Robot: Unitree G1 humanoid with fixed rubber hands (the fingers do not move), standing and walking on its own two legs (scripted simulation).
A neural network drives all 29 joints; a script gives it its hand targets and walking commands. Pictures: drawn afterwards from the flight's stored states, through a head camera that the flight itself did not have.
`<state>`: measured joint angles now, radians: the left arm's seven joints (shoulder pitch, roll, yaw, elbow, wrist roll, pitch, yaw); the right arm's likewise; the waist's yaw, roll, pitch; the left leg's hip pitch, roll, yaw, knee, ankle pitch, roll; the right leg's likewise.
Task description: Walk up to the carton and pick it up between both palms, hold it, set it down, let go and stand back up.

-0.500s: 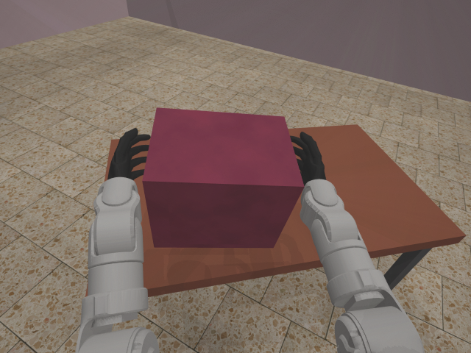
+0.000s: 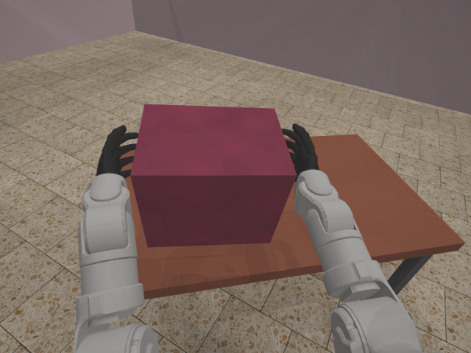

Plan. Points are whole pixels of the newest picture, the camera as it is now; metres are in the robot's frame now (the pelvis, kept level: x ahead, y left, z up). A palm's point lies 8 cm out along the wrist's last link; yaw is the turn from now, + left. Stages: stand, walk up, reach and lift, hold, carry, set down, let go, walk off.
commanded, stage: hold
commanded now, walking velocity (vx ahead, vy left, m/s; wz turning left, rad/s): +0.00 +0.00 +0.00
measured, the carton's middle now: (211, 177) +0.38 +0.02 +0.15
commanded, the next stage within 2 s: none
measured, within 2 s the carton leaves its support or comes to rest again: neither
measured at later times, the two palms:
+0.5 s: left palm (117, 174) +0.35 +0.16 +0.18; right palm (307, 171) +0.36 -0.15 +0.18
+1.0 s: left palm (116, 174) +0.35 +0.16 +0.18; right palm (307, 173) +0.36 -0.15 +0.17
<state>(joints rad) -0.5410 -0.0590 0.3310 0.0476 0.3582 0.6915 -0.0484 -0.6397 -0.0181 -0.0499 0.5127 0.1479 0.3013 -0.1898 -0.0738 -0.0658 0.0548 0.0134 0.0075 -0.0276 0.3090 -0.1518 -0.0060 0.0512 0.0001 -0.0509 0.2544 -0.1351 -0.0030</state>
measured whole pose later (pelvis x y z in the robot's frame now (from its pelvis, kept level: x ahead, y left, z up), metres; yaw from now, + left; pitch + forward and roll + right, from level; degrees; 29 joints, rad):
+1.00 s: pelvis +0.00 +0.00 +0.00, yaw +0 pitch -10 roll -1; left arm -0.55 -0.06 0.33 0.02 0.37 0.69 -0.06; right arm -0.62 -0.01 -0.05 0.47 0.14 0.28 -0.20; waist -0.09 -0.06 0.09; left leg 0.02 0.01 -0.02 0.31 -0.15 -0.01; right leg 0.06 0.00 -0.06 0.25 -0.14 -0.01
